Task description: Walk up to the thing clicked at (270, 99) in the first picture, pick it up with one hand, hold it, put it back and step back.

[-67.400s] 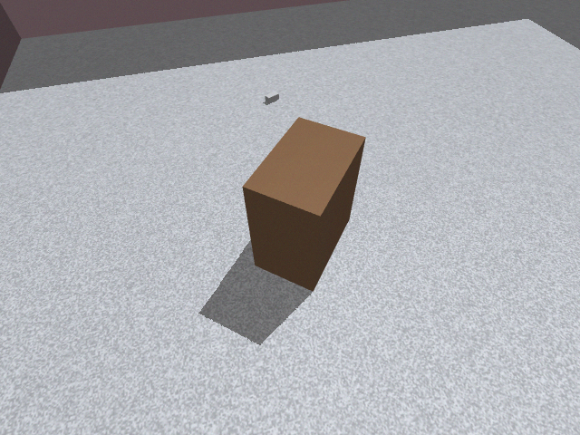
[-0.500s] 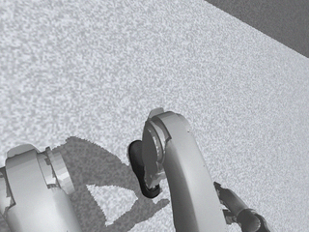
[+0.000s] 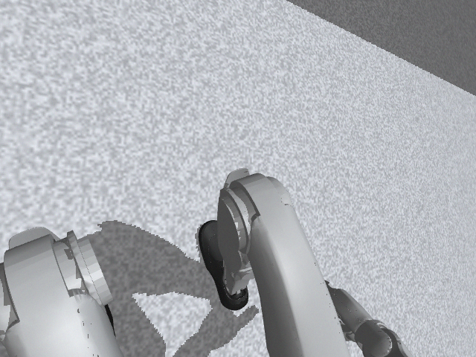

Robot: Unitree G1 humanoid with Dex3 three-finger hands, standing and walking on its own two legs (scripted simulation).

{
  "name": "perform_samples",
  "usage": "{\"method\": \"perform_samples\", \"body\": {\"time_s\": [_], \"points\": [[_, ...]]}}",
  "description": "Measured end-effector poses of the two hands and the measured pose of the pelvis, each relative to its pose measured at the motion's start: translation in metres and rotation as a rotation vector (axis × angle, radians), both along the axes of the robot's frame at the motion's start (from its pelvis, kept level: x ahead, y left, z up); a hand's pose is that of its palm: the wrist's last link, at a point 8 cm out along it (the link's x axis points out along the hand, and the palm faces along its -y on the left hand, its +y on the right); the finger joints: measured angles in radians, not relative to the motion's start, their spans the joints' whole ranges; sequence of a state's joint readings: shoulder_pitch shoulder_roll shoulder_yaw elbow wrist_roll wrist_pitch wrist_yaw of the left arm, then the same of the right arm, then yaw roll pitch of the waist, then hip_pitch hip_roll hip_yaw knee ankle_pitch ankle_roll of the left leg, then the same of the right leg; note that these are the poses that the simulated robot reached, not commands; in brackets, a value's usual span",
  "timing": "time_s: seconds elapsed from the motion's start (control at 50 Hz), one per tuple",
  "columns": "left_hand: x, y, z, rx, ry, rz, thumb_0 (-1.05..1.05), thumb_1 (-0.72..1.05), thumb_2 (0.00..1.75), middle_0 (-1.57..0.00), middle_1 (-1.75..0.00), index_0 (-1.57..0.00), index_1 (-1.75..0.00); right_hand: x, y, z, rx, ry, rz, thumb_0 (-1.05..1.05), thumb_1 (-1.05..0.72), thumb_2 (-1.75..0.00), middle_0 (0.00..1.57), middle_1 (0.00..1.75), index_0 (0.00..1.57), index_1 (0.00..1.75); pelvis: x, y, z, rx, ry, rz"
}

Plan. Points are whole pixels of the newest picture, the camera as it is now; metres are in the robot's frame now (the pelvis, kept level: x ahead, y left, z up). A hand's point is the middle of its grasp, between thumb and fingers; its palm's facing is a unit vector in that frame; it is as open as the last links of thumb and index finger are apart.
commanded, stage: rest palm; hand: left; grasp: from above
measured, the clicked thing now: out of the picture +0.46 +0.41 -0.28
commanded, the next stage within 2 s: none
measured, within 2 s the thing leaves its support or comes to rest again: neither
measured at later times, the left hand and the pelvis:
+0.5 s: hand out of the picture +0.43 +0.40 -0.23, palm faces -0.45 -0.15 -0.88, open 12.8 cm; pelvis +0.00 +0.00 +0.00, yaw -1 degrees
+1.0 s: hand out of the picture +0.44 +0.40 -0.23, palm faces -0.47 -0.13 -0.87, open 12.4 cm; pelvis +0.00 +0.00 +0.00, yaw -1 degrees
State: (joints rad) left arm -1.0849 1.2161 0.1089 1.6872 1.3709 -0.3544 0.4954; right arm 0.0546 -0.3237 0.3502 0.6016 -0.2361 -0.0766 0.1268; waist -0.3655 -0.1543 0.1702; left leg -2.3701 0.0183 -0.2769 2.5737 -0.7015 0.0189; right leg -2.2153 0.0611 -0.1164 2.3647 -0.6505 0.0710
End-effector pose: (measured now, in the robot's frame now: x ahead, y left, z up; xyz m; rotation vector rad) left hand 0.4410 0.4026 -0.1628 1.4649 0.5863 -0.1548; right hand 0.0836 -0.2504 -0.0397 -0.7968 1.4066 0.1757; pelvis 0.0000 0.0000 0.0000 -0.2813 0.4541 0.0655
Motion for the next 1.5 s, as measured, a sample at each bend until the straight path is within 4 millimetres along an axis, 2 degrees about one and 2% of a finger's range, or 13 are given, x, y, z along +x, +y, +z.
{"method": "perform_samples", "body": {"time_s": [0.26,0.4,0.68,0.9,1.14,1.5], "points": [[0.006,0.003,-0.004,-0.014,0.039,0.008,0.00,-0.31,0.82,-0.25,-0.86,-0.25,-0.85,-0.010,-0.006,0.008,-0.025,0.048,-0.015,0.00,-0.91,-0.91,0.20,0.30,0.20,0.30,0.002,0.000,0.002,-0.009,0.005,-0.005],[0.002,0.000,-0.009,-0.042,0.040,-0.026,0.00,-0.29,0.81,-0.27,-0.83,-0.27,-0.83,-0.007,-0.009,0.011,-0.047,0.071,0.012,0.00,-0.91,-0.90,0.20,0.30,0.20,0.30,0.000,-0.001,0.004,-0.010,-0.004,-0.006],[-0.003,-0.001,-0.002,-0.013,-0.002,-0.031,0.00,-0.25,0.78,-0.30,-0.80,-0.29,-0.79,0.007,-0.007,0.005,-0.030,0.008,0.035,0.00,-0.90,-0.90,0.20,0.30,0.20,0.30,-0.002,-0.001,0.001,-0.003,-0.014,-0.005],[0.001,0.002,-0.003,-0.006,0.018,0.010,0.00,-0.21,0.74,-0.31,-0.80,-0.31,-0.78,0.001,-0.002,0.002,-0.005,0.003,0.016,0.00,-0.90,-0.90,0.20,0.30,0.20,0.30,-0.001,0.000,0.000,-0.005,-0.004,-0.008],[0.004,0.005,-0.007,-0.027,0.030,-0.008,0.00,-0.20,0.73,-0.32,-0.78,-0.33,-0.77,-0.005,-0.005,0.008,-0.035,0.047,0.012,0.00,-0.90,-0.90,0.20,0.30,0.20,0.30,0.000,0.001,0.002,-0.013,-0.009,-0.009],[0.000,0.003,-0.003,-0.026,-0.004,-0.030,0.00,-0.19,0.73,-0.32,-0.77,-0.33,-0.76,0.003,-0.005,0.008,-0.038,0.023,0.032,0.00,-0.90,-0.90,0.20,0.30,0.20,0.30,-0.002,0.001,0.001,-0.011,-0.016,-0.010]]}}
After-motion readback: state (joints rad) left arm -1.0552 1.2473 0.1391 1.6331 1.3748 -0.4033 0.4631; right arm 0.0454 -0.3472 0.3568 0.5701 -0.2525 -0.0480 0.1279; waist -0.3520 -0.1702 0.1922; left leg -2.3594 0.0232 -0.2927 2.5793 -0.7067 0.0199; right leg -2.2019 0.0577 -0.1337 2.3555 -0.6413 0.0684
